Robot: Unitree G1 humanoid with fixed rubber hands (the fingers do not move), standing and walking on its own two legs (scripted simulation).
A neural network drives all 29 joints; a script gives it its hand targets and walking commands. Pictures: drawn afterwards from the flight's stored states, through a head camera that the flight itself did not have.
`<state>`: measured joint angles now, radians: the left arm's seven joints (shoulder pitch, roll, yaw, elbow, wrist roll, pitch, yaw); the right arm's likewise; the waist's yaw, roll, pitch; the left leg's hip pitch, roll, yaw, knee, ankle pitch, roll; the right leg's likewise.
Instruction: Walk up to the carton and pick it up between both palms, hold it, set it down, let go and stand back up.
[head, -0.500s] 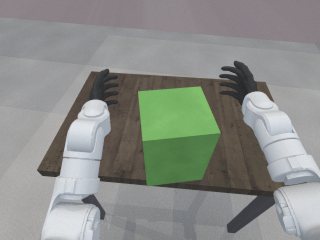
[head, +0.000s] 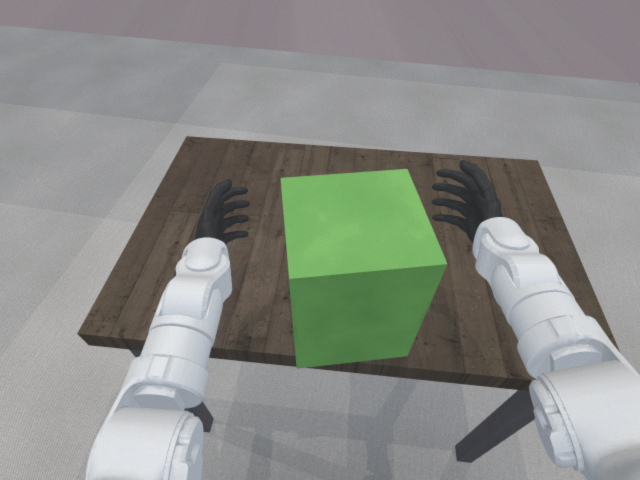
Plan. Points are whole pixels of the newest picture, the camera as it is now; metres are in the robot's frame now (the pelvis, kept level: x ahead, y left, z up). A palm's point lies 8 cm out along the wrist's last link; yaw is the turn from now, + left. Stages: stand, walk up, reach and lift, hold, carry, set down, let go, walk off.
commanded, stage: reach and lift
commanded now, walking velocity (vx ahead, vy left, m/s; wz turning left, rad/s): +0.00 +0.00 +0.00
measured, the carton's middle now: (349, 274) +0.39 +0.03 +0.01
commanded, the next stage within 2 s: none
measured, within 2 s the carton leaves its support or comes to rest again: neither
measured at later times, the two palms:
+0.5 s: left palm (232, 249) +0.37 +0.19 +0.06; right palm (463, 233) +0.43 -0.12 +0.07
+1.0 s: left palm (246, 252) +0.37 +0.17 +0.06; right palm (447, 238) +0.43 -0.10 +0.07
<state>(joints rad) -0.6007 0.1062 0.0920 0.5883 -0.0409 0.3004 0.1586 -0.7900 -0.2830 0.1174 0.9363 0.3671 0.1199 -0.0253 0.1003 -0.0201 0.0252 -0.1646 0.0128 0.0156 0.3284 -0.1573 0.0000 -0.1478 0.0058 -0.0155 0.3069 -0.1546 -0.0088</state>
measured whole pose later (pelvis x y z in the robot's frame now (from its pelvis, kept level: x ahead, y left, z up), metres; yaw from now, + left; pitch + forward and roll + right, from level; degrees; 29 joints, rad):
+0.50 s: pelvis +0.01 +0.01 +0.00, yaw +0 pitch +6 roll -1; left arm -0.60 0.02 0.09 0.83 -0.04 -0.04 0.18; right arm -0.79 -0.23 0.11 1.15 0.33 -0.12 -0.02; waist 0.12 0.01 -0.08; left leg -0.31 0.02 0.02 0.39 -0.19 0.00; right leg -0.27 0.02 -0.01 0.31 -0.15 -0.01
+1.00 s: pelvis +0.01 +0.00 +0.00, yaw +0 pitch +6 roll -1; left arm -0.59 -0.06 0.14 0.81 0.04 -0.04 0.23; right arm -0.79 -0.12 0.01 1.15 0.23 -0.11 -0.10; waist 0.12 0.01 -0.08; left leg -0.31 0.03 0.02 0.39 -0.19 0.00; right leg -0.27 0.02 -0.01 0.31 -0.15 -0.01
